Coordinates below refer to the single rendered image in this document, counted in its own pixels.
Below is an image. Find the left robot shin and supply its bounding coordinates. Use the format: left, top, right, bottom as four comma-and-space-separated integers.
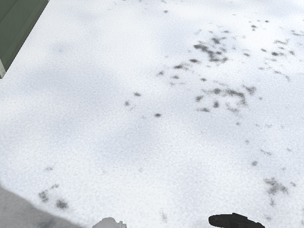
92, 217, 116, 228

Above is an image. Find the right robot hand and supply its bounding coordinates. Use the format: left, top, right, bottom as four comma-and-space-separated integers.
208, 213, 265, 228

